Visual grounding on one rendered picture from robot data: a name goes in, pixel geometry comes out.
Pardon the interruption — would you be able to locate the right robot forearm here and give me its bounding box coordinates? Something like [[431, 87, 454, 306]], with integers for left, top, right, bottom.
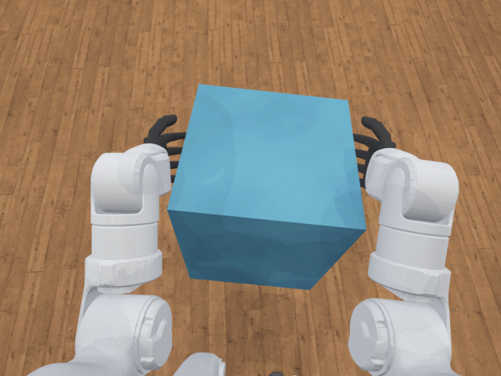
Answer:
[[365, 148, 459, 362]]

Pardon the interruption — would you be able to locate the carton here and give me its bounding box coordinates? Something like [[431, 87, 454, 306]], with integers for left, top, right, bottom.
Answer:
[[167, 84, 366, 290]]

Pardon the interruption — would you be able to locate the robot right hand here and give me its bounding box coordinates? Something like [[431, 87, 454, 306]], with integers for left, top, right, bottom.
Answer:
[[353, 116, 396, 189]]

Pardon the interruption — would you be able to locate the right robot upper arm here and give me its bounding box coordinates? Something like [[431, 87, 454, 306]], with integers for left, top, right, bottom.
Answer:
[[348, 298, 461, 376]]

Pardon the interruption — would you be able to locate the robot left hand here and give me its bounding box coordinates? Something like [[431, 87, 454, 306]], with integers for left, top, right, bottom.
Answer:
[[143, 114, 186, 183]]

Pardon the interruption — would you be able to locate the left robot upper arm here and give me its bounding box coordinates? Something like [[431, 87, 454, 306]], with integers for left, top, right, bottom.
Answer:
[[27, 294, 172, 376]]

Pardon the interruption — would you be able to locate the left robot forearm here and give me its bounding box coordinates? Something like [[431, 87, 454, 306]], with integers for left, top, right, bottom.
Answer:
[[75, 143, 171, 354]]

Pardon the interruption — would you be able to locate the left robot thigh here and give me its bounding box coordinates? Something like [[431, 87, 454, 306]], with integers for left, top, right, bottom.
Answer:
[[173, 352, 225, 376]]

